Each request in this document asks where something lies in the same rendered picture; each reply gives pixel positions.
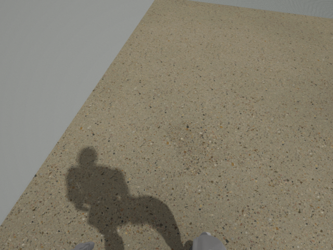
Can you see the robot right thigh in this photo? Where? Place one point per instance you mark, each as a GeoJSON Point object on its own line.
{"type": "Point", "coordinates": [207, 242]}

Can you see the robot right shin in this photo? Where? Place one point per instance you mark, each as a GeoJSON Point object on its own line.
{"type": "Point", "coordinates": [205, 233]}

